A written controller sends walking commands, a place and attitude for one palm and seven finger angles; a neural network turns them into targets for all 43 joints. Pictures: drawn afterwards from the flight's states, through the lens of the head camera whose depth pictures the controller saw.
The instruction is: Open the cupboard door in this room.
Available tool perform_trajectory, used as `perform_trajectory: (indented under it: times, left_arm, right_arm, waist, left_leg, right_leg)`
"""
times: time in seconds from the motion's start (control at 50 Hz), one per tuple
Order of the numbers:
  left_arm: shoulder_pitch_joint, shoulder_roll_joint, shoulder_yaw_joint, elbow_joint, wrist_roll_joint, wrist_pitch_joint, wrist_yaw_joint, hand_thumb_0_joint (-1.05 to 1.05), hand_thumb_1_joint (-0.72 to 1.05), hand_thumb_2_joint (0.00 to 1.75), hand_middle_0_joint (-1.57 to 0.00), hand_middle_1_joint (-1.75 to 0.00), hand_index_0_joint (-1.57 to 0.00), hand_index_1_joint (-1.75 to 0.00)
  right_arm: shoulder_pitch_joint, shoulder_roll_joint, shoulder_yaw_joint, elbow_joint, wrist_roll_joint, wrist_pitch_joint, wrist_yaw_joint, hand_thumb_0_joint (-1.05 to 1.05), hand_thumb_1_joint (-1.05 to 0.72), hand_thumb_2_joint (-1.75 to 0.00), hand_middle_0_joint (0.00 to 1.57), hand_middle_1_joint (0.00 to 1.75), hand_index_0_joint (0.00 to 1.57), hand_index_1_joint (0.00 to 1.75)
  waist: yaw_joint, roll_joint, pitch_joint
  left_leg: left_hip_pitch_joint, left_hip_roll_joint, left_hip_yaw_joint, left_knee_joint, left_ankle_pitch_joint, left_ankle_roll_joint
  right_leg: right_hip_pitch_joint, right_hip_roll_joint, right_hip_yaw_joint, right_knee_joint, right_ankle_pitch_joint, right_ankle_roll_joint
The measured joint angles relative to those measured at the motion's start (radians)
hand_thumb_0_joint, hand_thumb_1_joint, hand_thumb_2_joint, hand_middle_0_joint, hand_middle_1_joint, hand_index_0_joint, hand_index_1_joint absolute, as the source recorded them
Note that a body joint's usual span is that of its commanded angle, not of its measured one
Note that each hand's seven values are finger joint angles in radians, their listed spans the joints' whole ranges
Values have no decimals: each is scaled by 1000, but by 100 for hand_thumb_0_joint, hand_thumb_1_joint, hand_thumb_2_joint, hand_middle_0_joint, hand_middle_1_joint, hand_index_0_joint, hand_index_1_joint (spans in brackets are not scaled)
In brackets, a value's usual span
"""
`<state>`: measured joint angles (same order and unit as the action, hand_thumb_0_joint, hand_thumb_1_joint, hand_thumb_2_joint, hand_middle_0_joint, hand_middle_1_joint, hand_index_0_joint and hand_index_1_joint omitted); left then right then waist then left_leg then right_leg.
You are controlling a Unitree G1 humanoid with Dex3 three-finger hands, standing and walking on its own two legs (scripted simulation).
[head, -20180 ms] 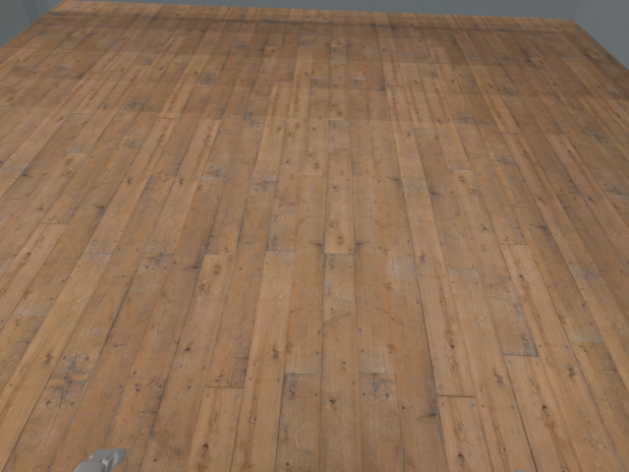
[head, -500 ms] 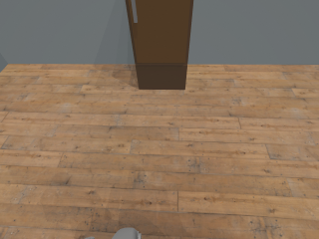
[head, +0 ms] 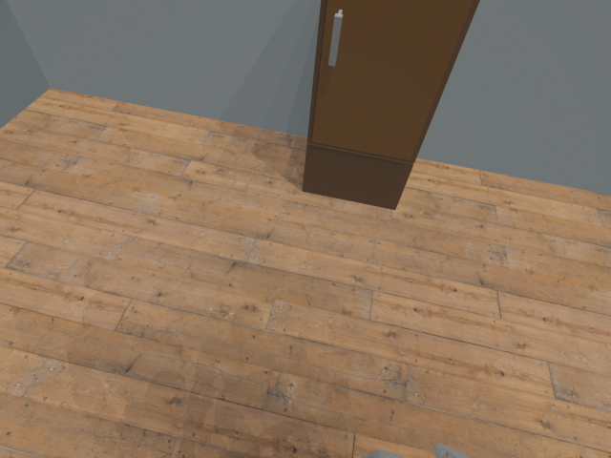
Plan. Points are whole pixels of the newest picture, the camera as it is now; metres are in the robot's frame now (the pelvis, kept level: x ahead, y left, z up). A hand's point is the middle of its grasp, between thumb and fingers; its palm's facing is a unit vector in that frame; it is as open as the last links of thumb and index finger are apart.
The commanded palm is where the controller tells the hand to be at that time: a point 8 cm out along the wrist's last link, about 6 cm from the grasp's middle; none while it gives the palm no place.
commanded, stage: stand and wait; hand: left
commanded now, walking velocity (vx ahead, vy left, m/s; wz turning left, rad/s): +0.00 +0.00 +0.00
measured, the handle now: (336, 38) +1.24 +0.02 -0.04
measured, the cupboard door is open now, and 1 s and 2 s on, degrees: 0 0 0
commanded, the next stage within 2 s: look at it before walking up in 0.76 s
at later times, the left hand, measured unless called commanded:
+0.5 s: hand out of the picture +0.08 +0.14 -0.17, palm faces +0.03 -0.97 -0.23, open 7.3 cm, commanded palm none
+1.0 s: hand out of the picture +0.04 +0.09 -0.17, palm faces +0.06 -0.99 -0.15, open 7.4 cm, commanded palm none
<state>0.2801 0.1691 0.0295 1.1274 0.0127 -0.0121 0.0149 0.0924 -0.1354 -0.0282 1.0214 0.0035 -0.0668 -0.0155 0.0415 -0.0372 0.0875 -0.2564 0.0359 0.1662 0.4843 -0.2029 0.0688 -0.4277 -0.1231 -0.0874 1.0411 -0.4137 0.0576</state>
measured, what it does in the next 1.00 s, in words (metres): steps on the spot: right foot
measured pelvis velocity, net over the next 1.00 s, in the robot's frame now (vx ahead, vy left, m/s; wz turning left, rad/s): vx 0.07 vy -0.06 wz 0.01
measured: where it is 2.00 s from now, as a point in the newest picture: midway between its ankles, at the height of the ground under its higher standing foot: outside the picture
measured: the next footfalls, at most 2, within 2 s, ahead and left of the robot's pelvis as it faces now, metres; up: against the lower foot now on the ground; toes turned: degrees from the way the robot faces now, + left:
right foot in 0.22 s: +0.10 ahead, -0.14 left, +0.00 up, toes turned -7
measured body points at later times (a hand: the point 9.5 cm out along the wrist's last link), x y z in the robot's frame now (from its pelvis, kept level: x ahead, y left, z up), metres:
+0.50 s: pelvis +0.06 -0.04 +0.01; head +0.07 -0.05 +0.45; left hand +0.08 +0.19 -0.15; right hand +0.02 -0.24 -0.16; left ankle +0.04 +0.08 -0.74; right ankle +0.06 -0.13 -0.74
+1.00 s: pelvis +0.07 -0.06 +0.01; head +0.07 -0.06 +0.45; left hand +0.04 +0.14 -0.16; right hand +0.06 -0.26 -0.16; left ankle +0.04 +0.08 -0.74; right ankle +0.06 -0.13 -0.74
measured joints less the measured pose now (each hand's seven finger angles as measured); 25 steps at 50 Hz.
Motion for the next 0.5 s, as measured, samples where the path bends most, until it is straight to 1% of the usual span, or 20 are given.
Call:
perform_trajectory:
  times: [0.04,0.1,0.16,0.2,0.22,0.24,0.26,0.3,0.36,0.5]
  left_arm:
    - [-28,-2,2,-22,2,4,5,1,91,90,-20,-30,-20,-30]
    - [-60,3,7,-43,9,16,17,1,93,90,-20,-30,-20,-30]
    - [-75,11,5,-56,9,18,16,1,93,90,-20,-30,-20,-30]
    - [-76,11,0,-61,9,13,15,1,93,90,-20,-30,-20,-30]
    - [-73,11,-3,-61,9,7,15,1,93,90,-20,-30,-20,-30]
    - [-73,1,-8,-53,9,2,17,1,93,90,-20,-30,-20,-30]
    - [-71,-7,-12,-45,8,-1,19,1,93,90,-20,-30,-20,-30]
    - [-58,-11,-17,-31,1,-8,17,1,94,90,-20,-30,-20,-30]
    - [-47,-8,-23,-14,-6,-7,15,1,93,90,-20,-30,-20,-30]
    - [-30,-16,-27,9,-14,-5,24,1,93,90,-20,-30,-20,-30]
  right_arm:
    - [16,-5,-9,4,0,2,-7,-3,-95,-90,20,30,20,30]
    - [44,-14,-11,21,-9,18,-6,-3,-96,-90,20,30,20,30]
    - [74,-19,-12,41,-16,35,-7,-2,-95,-90,20,30,20,30]
    - [96,-22,-11,57,-16,45,-7,-2,-95,-90,20,30,20,30]
    - [107,-21,-10,66,-15,48,-7,-2,-94,-90,20,30,20,30]
    - [111,-27,-12,78,-12,54,-9,-1,-95,-90,20,30,20,30]
    - [119,-34,-11,88,-11,59,-9,-1,-95,-90,20,30,20,30]
    - [139,-35,-4,103,-13,66,-5,0,-94,-90,19,30,20,30]
    - [174,-22,9,126,-14,62,-1,0,-94,-90,19,30,20,30]
    - [232,13,29,178,-10,56,-6,1,-92,-90,19,30,20,30]
  waist:
    - [-11,-3,-18]
    - [-22,-3,-42]
    - [-33,2,-56]
    - [-35,6,-61]
    - [-34,5,-64]
    - [-35,25,-60]
    - [-42,45,-59]
    - [-56,59,-65]
    - [-66,58,-68]
    - [-62,54,-56]
  left_leg:
    - [26,-14,4,-33,6,1]
    - [53,-29,5,-52,-1,-1]
    - [65,-39,5,-40,-22,-8]
    - [63,-43,8,-11,-46,-16]
    - [58,-46,13,11,-62,-22]
    - [58,-34,11,28,-76,-29]
    - [64,-24,5,25,-72,-37]
    - [80,-19,-3,-4,-66,-46]
    - [103,-15,-6,-58,-49,-55]
    - [137,1,-17,-112,-29,-73]
  right_leg:
    - [-22,-1,9,-48,45,5]
    - [-5,4,11,-152,85,9]
    - [58,14,4,-284,94,7]
    - [122,22,-2,-404,141,4]
    - [155,24,1,-467,168,-11]
    - [169,35,-3,-482,162,-33]
    - [178,46,-9,-490,156,-47]
    - [193,55,-18,-512,152,-61]
    - [211,65,-23,-553,164,-68]
    - [251,88,-37,-613,179,-82]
